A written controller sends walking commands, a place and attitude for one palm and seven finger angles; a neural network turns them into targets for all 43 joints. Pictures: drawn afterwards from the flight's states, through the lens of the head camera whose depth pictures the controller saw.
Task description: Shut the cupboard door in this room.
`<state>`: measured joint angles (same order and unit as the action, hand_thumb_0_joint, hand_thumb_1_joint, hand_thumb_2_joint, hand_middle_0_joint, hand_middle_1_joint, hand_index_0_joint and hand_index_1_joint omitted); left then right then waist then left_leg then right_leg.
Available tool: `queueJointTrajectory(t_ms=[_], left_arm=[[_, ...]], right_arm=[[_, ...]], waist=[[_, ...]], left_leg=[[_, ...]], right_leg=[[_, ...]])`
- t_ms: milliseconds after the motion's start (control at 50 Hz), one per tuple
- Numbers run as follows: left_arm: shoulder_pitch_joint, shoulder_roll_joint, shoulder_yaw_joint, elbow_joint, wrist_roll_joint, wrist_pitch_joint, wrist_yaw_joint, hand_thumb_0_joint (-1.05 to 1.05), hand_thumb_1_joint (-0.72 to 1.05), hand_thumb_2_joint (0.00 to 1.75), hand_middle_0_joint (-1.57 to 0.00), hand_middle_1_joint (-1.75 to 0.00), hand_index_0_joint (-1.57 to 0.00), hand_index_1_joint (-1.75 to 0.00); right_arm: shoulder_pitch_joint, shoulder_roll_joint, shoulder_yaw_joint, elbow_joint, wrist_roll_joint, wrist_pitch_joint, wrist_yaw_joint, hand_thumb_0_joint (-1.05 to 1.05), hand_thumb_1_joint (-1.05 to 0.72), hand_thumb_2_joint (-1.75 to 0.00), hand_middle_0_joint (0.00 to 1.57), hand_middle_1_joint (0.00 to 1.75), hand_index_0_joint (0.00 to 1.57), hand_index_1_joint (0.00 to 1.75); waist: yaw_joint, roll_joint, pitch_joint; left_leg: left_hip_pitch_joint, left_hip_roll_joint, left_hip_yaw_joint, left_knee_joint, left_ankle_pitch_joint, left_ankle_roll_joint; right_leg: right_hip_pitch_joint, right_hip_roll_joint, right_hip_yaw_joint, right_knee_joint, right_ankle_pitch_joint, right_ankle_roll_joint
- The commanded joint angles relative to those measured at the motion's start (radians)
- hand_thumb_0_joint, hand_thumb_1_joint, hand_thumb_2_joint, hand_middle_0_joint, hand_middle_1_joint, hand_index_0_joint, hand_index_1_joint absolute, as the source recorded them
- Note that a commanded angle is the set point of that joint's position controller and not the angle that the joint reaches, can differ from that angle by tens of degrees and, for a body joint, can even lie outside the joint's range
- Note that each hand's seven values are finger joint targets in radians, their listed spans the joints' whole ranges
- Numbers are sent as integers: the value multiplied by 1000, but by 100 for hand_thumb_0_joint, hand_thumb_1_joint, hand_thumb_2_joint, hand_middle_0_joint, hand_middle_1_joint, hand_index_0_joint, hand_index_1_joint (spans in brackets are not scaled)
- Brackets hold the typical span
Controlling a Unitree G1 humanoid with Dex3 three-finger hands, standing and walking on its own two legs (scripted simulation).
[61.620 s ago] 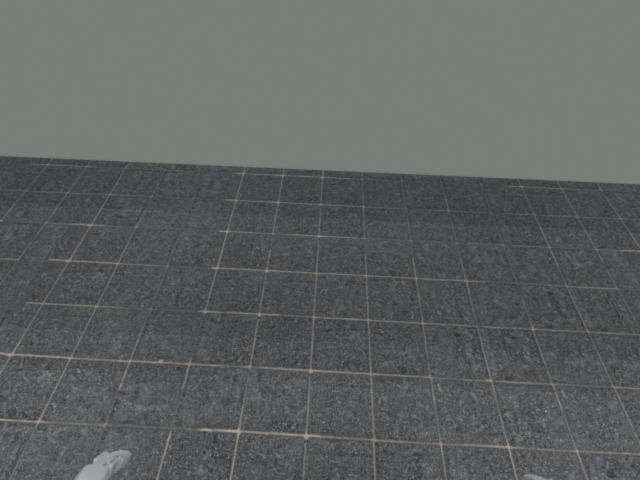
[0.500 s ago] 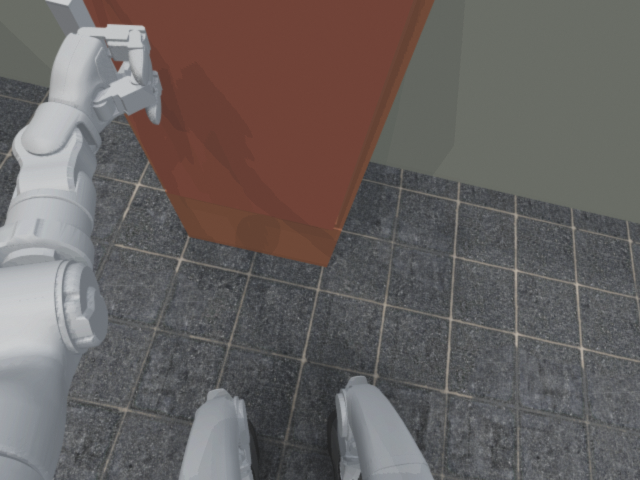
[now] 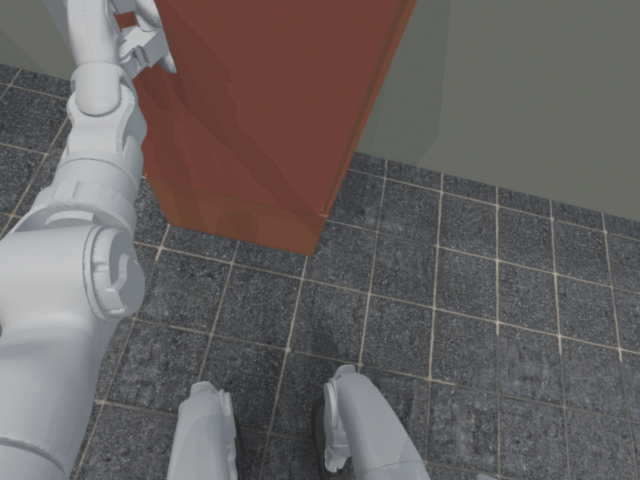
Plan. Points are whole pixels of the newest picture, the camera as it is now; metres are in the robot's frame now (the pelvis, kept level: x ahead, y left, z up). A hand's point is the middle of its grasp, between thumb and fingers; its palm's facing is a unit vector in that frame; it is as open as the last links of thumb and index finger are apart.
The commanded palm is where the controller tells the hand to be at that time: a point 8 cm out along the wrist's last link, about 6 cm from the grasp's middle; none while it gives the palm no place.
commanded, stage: pull the fist back off the door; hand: left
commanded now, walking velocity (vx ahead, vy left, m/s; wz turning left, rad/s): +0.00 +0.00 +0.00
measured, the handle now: (77, 3) +0.64 +0.19 +0.09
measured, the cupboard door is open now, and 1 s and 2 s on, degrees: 0 0 0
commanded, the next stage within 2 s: draw the hand back to the body in 0.68 s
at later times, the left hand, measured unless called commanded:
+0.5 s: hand (156, 81) +0.54 +0.11 +0.09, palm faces +0.02 -1.00 +0.01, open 3.1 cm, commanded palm +0.50 +0.16 +0.10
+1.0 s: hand (137, 102) +0.48 +0.12 +0.13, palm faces +0.04 -1.00 -0.04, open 3.1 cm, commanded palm +0.44 +0.18 +0.14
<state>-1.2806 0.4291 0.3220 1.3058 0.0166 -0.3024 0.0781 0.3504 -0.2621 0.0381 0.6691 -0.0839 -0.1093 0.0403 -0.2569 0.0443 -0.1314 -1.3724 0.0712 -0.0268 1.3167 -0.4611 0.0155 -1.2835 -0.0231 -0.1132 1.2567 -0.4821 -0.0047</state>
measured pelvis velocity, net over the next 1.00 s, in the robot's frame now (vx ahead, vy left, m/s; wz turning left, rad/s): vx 0.05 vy -0.01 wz -0.01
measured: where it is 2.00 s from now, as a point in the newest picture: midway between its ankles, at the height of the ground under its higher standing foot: (281, 466)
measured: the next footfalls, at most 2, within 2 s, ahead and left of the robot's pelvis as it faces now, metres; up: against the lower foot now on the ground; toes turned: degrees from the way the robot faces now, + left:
none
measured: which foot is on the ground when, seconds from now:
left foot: down 0.00-1.00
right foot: down 0.00-1.00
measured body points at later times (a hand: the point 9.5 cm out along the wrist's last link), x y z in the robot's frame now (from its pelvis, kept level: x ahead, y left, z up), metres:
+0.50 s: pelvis +0.05 +0.00 +0.04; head +0.18 +0.01 +0.48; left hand +0.53 +0.17 +0.09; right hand +0.05 -0.27 -0.07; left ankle +0.07 +0.11 -0.60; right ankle +0.05 -0.13 -0.60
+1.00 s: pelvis +0.05 -0.01 +0.06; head +0.14 -0.03 +0.50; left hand +0.47 +0.17 +0.13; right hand +0.12 -0.26 -0.07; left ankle +0.07 +0.11 -0.60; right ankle +0.05 -0.13 -0.60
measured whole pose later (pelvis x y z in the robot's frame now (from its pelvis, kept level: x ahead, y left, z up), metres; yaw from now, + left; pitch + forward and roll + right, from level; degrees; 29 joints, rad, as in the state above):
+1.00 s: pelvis +0.05 -0.01 +0.06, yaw +0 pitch +18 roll +0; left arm -0.51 0.20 0.22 0.75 -0.12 -0.44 -0.04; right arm 0.33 -0.23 -0.01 0.59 0.00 0.05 0.03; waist -0.08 0.05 -0.13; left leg -0.88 0.07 0.06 1.03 -0.46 0.00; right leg -0.86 -0.01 -0.03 1.03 -0.49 -0.01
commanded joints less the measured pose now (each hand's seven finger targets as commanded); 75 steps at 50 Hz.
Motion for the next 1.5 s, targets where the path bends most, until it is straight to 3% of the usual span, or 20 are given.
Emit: queueJointTrajectory(t_ms=[0, 80, 140, 240, 360, 540, 600, 660, 740, 780, 840, 880, 1020, 1060, 1140, 1280, 1300, 1340, 1380, 1480], left_arm=[[-537, 298, 32, -245, 139, -139, 55, 0, 90, 90, -130, -150, -130, -150], [-336, 343, 121, -225, 48, -122, -36, 0, 90, 90, -130, -150, -130, -150], [-244, 301, 127, -259, -5, -107, -75, 0, 90, 90, -130, -150, -130, -150], [-158, 161, 65, -349, -56, -172, -95, 0, 90, 90, -130, -150, -130, -150], [16, -4, -42, -432, -76, -219, -117, 0, 90, 90, -130, -150, -130, -150], [175, -41, -57, -610, -85, -276, -65, 0, 90, 90, -130, -150, -130, -150], [174, -87, -109, -677, -80, -313, -58, 0, 90, 90, -130, -150, -130, -150], [145, -114, -142, -613, -68, -304, -61, 0, 90, 90, -130, -150, -130, -150], [132, -124, -141, -482, -74, -262, -74, 0, 90, 90, -130, -150, -130, -150], [122, -110, -121, -475, -85, -257, -82, 0, 90, 90, -130, -150, -130, -150], [282, -28, -39, -619, -119, -255, -95, 0, 90, 90, -130, -150, -130, -150], [401, -6, -27, -733, -136, -246, -108, 0, 90, 90, -130, -150, -130, -150], [570, -20, -63, -868, -186, -130, -147, 0, 90, 90, -130, -150, -130, -150], [565, -36, -87, -939, -201, -128, -159, 0, 90, 90, -130, -150, -130, -150], [720, -65, -122, -1056, -225, -139, -203, 0, 90, 90, -130, -150, -130, -150], [902, -18, -90, -1145, -266, -41, -245, 0, 90, 90, -116, -135, -116, -135], [909, 41, -128, -1248, -150, -15, -151, 0, 90, 90, -113, -132, -113, -132], [999, -6, -143, -1319, -137, 39, -79, 0, 90, 90, -108, -126, -108, -126], [1042, 42, -111, -1396, -115, 73, -36, 0, 90, 90, -102, -120, -102, -120], [1169, 19, -121, -1510, -92, 137, 11, 0, 90, 90, -89, -105, -89, -105]], right_arm=[[265, -195, -68, -29, -17, 22, 27, 0, -90, -90, 20, 30, 20, 30], [245, -186, -64, -89, 13, 56, 21, 0, -90, -90, 20, 30, 20, 30], [247, -174, -67, -105, 29, 71, 13, 0, -90, -90, 20, 30, 20, 30], [250, -159, -84, -83, 33, 73, 13, 0, -90, -90, 20, 30, 20, 30], [244, -151, -110, -69, 36, 92, 19, 0, -90, -90, 20, 30, 20, 30], [151, -133, -119, -108, 48, 117, 14, 0, -90, -90, 20, 30, 20, 30], [119, -126, -120, -107, 49, 110, 10, 0, -90, -90, 20, 30, 20, 30], [116, -130, -123, -89, 50, 112, 3, 0, -90, -90, 20, 30, 20, 30], [88, -131, -117, -84, 56, 119, -8, 0, -90, -90, 20, 30, 20, 30], [81, -131, -111, -90, 57, 118, -13, 0, -90, -90, 20, 30, 20, 30], [62, -132, -110, -141, 64, 118, -14, 0, -90, -90, 20, 30, 20, 30], [56, -125, -105, -174, 75, 118, -16, 0, -90, -90, 20, 30, 20, 30], [17, -119, -92, -212, 115, 118, -48, 0, -90, -90, 20, 30, 20, 30], [-6, -119, -90, -215, 120, 104, -61, 0, -90, -90, 20, 30, 20, 30], [-44, -104, -84, -215, 126, 70, -67, 0, -90, -90, 20, 30, 20, 30], [-138, -113, -68, -248, 146, 40, -80, 0, -90, -90, 20, 30, 20, 30], [-181, -86, -80, -258, 140, 67, -102, 0, -90, -90, 20, 30, 20, 30], [-197, -82, -72, -276, 138, 71, -124, 0, -90, -90, 20, 30, 20, 30], [-214, -82, -63, -266, 135, 69, -137, 0, -90, -90, 20, 30, 20, 30], [-246, -71, -43, -262, 128, 53, -149, 0, -90, -90, 20, 30, 20, 30]], waist=[[-42, 226, -612], [25, 138, -646], [34, 37, -592], [31, -4, -517], [68, 92, -529], [118, 55, -490], [111, 80, -508], [81, 30, -451], [76, -19, -401], [90, 8, -434], [179, 30, -587], [212, 20, -635], [186, -167, -323], [181, -120, -288], [213, 7, -296], [241, -16, -141], [257, -55, -182], [250, -60, -126], [260, -32, -131], [267, -40, -63]], left_leg=[[590, -31, -83, -163, 121, 9], [508, -40, -35, -188, 182, 13], [457, -41, -10, -217, 164, 19], [499, -43, 7, -236, 183, 20], [716, -46, 5, -261, 358, 4], [757, -54, 19, -289, 424, -2], [816, -49, 15, -277, 476, -6], [790, -48, 9, -276, 430, -3], [720, -59, 14, -288, 323, -2], [729, -60, 12, -290, 332, -5], [813, -64, 24, -320, 426, -8], [850, -63, 30, -351, 489, -7], [745, -70, 70, -486, 256, 17], [795, -73, 75, -509, 230, 20], [908, -72, 69, -550, 269, 16], [929, -72, 60, -646, 181, 15], [1001, -74, 73, -689, 193, 17], [1041, -68, 67, -723, 212, 19], [1093, -65, 68, -754, 267, 22], [1191, -59, 63, -837, 327, 19]], right_leg=[[142, 57, 56, -178, 81, -20], [374, 67, 84, -216, 166, -15], [466, 70, 95, -249, 201, -2], [466, 72, 96, -276, 244, 3], [422, 68, 62, -269, 366, -11], [505, 59, 69, -271, 455, -10], [486, 55, 71, -262, 483, -9], [459, 55, 71, -267, 453, -6], [463, 49, 74, -288, 390, -3], [463, 46, 74, -278, 389, -7], [608, 48, 79, -285, 474, -14], [691, 51, 81, -298, 541, -13], [815, 49, 105, -475, 435, 14], [810, 47, 110, -513, 378, 12], [827, 50, 92, -530, 393, -3], [851, 37, 92, -617, 260, 1], [906, 10, 140, -683, 235, -5], [920, 10, 117, -709, 250, -4], [976, 11, 107, -727, 327, -5], [1041, 17, 81, -789, 382, -6]])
